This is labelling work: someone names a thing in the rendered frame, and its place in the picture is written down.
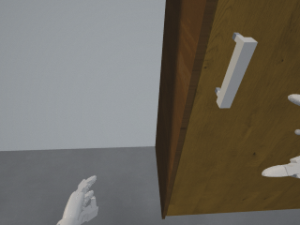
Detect handle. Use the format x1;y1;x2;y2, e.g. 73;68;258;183
215;32;258;109

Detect wardrobe door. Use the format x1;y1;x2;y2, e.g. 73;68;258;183
166;0;300;217

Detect robot right hand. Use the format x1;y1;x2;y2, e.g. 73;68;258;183
262;94;300;179

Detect robot left hand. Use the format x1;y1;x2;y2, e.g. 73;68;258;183
62;175;98;225

